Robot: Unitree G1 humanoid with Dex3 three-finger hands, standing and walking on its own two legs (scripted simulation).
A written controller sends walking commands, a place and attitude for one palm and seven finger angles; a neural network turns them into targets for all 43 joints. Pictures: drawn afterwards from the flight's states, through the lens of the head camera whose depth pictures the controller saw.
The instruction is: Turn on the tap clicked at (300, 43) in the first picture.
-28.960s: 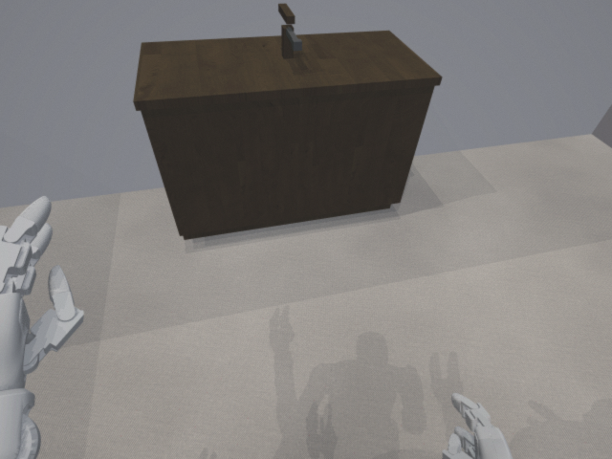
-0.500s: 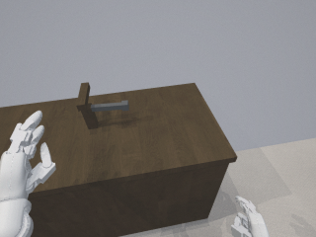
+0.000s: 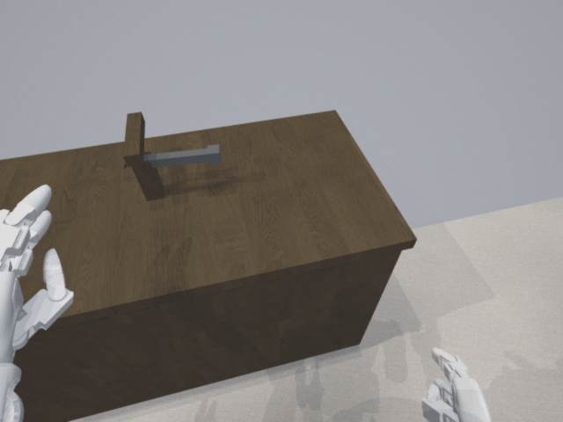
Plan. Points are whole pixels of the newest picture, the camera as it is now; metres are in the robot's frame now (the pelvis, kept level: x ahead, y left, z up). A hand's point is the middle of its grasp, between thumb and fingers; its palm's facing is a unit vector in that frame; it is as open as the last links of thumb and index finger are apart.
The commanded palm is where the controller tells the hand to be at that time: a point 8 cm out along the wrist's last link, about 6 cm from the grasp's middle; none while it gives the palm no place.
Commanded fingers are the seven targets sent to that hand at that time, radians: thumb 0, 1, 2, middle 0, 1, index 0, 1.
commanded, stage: step back with the hand held close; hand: left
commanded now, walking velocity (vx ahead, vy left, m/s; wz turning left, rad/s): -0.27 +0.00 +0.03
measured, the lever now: (214, 154) +0.59 +0.19 +0.03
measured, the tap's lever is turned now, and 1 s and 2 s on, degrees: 85 85 85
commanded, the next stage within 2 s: stop stepping back and stand still in 1.02 s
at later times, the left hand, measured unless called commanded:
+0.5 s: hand (34, 322) +0.18 +0.25 +0.16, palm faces +0.40 -0.82 -0.42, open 7.4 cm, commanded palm +0.12 +0.29 +0.18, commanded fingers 0.00 0.90 0.90 -0.20 -0.30 -0.20 -0.30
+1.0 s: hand out of the picture +0.11 +0.24 +0.17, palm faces +0.39 -0.84 -0.38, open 7.4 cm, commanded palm +0.05 +0.27 +0.18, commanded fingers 0.00 0.90 0.90 -0.20 -0.30 -0.20 -0.30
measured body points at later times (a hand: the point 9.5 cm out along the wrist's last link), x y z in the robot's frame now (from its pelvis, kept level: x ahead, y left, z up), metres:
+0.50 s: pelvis -0.04 +0.01 -0.01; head -0.01 +0.02 +0.44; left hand +0.15 +0.30 +0.19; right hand +0.13 -0.23 -0.09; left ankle +0.05 +0.10 -0.74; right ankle +0.02 -0.11 -0.73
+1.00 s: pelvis -0.11 -0.01 +0.00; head -0.08 +0.02 +0.45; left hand +0.08 +0.29 +0.19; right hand +0.08 -0.23 -0.07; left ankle -0.04 +0.11 -0.74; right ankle -0.09 -0.13 -0.70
